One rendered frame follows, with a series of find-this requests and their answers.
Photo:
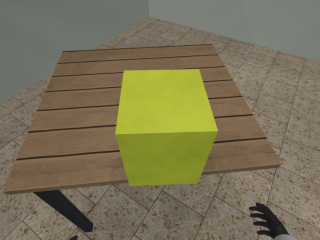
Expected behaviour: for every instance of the table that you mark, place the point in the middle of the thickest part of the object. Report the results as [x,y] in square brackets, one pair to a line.
[71,142]

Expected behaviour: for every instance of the carton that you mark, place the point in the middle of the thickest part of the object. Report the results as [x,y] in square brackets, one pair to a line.
[165,126]

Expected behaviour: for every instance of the right robot hand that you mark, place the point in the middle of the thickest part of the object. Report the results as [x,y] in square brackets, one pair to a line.
[274,225]

